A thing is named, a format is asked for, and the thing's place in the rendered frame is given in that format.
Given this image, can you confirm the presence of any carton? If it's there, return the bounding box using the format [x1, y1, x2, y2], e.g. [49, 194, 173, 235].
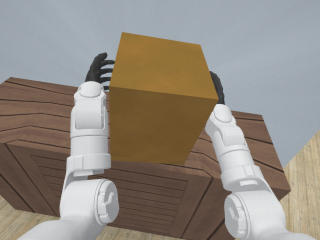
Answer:
[109, 32, 219, 165]

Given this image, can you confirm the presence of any robot right upper arm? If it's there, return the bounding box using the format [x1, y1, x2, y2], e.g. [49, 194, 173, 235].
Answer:
[224, 190, 317, 240]

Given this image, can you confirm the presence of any pedestal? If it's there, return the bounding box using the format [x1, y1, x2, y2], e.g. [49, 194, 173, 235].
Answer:
[0, 77, 291, 240]

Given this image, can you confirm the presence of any robot right hand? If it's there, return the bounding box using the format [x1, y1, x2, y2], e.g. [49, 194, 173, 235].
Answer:
[209, 71, 225, 105]

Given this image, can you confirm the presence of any robot left hand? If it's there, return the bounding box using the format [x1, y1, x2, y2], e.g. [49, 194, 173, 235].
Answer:
[85, 52, 115, 90]

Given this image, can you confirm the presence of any robot left upper arm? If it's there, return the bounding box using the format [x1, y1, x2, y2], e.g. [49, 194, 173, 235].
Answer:
[17, 178, 120, 240]

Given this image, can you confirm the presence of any right robot forearm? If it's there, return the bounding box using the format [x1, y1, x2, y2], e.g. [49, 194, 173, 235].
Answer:
[205, 104, 286, 227]

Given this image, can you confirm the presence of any left robot forearm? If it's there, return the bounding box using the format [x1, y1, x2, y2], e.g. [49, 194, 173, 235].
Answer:
[59, 81, 111, 215]

